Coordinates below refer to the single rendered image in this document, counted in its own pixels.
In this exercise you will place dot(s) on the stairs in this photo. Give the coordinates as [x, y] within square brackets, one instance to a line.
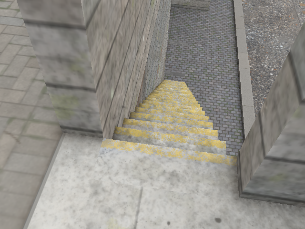
[171, 117]

